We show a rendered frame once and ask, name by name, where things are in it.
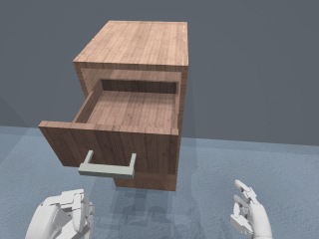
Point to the handle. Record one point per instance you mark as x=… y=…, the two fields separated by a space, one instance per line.
x=104 y=170

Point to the robot right hand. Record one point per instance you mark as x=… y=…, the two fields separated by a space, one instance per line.
x=253 y=221

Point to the cabinet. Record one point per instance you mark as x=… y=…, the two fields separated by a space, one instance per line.
x=139 y=50

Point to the drawer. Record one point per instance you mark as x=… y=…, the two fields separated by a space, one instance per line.
x=118 y=118

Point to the robot left hand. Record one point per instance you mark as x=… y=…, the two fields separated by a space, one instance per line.
x=67 y=213

